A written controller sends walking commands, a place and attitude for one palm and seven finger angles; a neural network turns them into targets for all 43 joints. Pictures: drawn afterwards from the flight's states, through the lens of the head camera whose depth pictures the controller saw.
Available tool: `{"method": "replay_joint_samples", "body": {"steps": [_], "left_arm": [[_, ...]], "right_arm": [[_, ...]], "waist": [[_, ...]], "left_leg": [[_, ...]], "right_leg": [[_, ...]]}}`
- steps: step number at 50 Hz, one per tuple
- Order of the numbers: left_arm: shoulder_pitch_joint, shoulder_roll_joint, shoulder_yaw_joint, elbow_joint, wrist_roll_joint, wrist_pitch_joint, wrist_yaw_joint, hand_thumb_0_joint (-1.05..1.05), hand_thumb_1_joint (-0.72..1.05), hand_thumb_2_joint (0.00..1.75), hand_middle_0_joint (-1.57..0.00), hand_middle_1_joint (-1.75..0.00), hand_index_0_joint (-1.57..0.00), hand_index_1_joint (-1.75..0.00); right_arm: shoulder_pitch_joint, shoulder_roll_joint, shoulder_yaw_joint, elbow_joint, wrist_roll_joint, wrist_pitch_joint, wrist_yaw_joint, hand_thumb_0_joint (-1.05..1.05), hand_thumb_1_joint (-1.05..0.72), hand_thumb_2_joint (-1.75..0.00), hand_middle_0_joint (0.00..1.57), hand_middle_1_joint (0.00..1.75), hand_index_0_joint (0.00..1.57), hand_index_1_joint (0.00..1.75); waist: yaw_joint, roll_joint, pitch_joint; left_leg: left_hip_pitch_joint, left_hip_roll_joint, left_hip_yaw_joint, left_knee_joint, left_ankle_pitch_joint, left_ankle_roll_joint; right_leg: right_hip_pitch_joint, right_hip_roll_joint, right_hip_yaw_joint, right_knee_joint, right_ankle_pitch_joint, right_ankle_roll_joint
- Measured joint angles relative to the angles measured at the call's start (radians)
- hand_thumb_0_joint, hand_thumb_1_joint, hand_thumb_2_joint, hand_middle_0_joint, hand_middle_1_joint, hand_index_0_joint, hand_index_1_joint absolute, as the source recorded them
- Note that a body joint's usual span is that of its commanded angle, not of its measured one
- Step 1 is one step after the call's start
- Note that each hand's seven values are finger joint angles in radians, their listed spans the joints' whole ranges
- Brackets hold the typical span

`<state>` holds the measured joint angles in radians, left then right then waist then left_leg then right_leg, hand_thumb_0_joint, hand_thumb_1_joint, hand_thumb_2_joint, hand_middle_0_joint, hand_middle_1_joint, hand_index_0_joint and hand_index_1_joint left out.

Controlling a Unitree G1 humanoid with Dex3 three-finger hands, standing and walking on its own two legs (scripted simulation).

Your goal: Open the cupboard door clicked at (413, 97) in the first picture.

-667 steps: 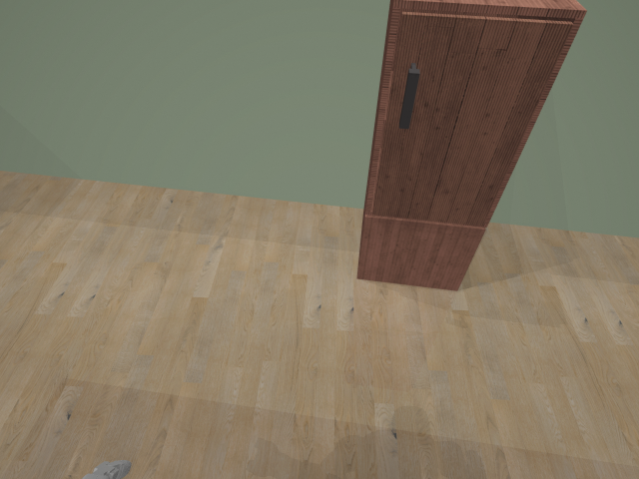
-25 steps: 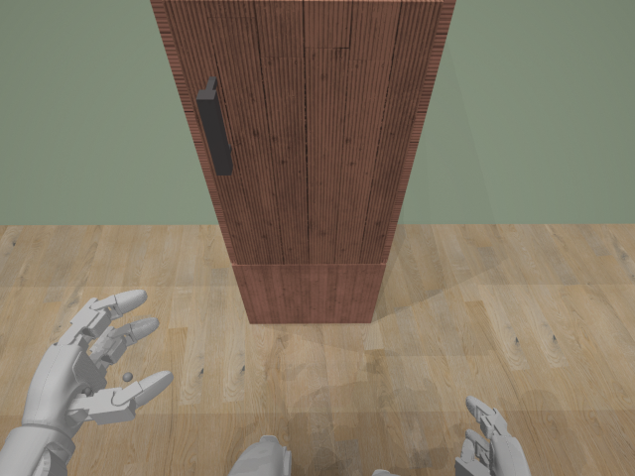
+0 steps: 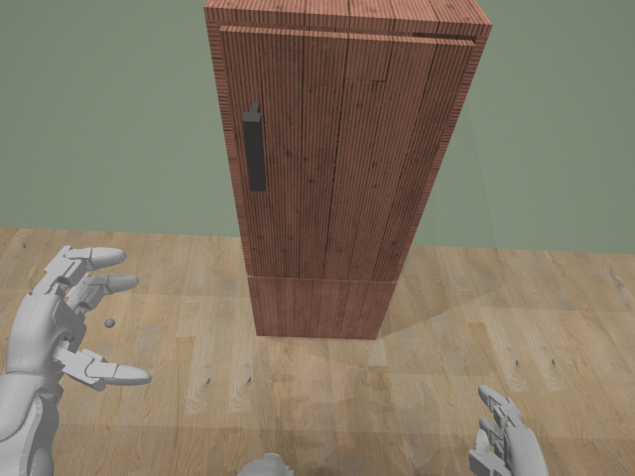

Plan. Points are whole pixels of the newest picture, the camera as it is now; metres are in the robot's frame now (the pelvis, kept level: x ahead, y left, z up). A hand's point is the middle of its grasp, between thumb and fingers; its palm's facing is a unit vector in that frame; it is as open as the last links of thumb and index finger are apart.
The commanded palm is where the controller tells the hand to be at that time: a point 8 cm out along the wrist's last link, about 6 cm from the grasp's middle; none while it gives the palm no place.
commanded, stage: raise the hand with hooked fingers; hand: left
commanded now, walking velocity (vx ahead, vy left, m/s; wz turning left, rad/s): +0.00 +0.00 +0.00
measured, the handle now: (257, 146) +0.59 +0.15 +0.08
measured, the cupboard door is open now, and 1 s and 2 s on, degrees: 0 0 0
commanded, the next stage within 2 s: move the hooked fingers beside the handle in 0.80 s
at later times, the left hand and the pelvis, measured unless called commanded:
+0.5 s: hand (100, 288) +0.29 +0.27 +0.09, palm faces +0.04 -1.00 -0.02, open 13.9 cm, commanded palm +0.26 +0.32 +0.10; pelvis +0.00 +0.00 +0.02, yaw +0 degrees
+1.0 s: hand (119, 289) +0.29 +0.25 +0.09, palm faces +0.07 -1.00 -0.03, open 13.9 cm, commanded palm +0.28 +0.30 +0.10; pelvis +0.00 -0.02 +0.01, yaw +0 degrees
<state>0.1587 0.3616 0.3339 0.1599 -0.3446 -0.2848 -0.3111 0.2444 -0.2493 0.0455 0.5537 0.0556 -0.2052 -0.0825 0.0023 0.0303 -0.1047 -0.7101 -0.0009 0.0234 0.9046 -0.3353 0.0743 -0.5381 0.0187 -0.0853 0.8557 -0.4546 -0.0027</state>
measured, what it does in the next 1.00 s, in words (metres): stands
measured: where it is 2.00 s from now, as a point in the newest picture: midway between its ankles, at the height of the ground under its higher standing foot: outside the picture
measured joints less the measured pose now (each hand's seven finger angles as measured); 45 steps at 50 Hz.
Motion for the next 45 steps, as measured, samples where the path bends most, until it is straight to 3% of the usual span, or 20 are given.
{"method": "replay_joint_samples", "body": {"steps": [5,13,21,32,45], "left_arm": [[-0.058,0.018,-0.003,0.082,0.009,0.079,-0.054,0.00,-0.46,0.32,-0.30,-1.18,-0.30,-1.18],[-0.170,0.047,0.051,0.144,0.010,0.042,-0.072,-0.01,-0.49,0.31,-0.30,-1.20,-0.30,-1.20],[-0.227,0.089,0.063,0.237,0.002,0.116,-0.135,-0.01,-0.49,0.30,-0.30,-1.20,-0.30,-1.20],[-0.200,0.051,0.075,0.216,0.013,0.057,-0.102,-0.01,-0.49,0.30,-0.30,-1.20,-0.30,-1.20],[-0.214,0.056,0.072,0.260,-0.005,0.071,-0.135,-0.01,-0.49,0.30,-0.30,-1.20,-0.30,-1.20]], "right_arm": [[-0.001,-0.001,0.016,-0.001,0.002,0.010,-0.007,0.01,-0.90,-0.90,0.20,0.30,0.20,0.30],[0.012,-0.005,0.022,0.028,-0.003,0.012,-0.016,0.01,-0.90,-0.90,0.21,0.30,0.20,0.30],[0.042,-0.027,0.009,0.027,0.006,0.021,-0.019,0.02,-0.90,-0.90,0.20,0.30,0.20,0.30],[0.050,-0.029,-0.004,0.027,-0.004,0.024,-0.003,0.02,-0.91,-0.90,0.20,0.30,0.20,0.30],[0.028,-0.023,0.006,0.022,0.001,0.029,-0.011,0.02,-0.91,-0.90,0.20,0.30,0.20,0.30]], "waist": [[0.010,0.007,0.012],[0.013,-0.013,0.043],[-0.003,-0.003,0.043],[-0.004,-0.013,0.051],[0.003,0.002,0.041]], "left_leg": [[0.035,-0.005,0.003,-0.035,0.016,0.007],[0.078,-0.010,0.005,-0.076,0.035,0.007],[0.100,-0.009,0.010,-0.114,0.051,0.007],[0.104,-0.004,0.009,-0.115,0.049,-0.004],[0.097,0.005,-0.003,-0.109,0.045,-0.019]], "right_leg": [[0.035,-0.003,0.003,-0.039,0.020,0.006],[0.075,-0.007,0.006,-0.075,0.038,0.006],[0.094,-0.005,0.012,-0.113,0.057,0.006],[0.093,0.000,0.012,-0.106,0.050,-0.003],[0.087,0.010,0.003,-0.098,0.042,-0.018]]}}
